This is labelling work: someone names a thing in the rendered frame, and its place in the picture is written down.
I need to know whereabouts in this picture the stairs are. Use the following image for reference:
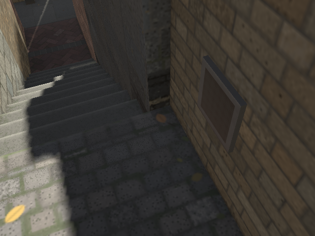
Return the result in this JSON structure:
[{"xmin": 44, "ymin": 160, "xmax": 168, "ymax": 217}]
[{"xmin": 0, "ymin": 58, "xmax": 144, "ymax": 156}]

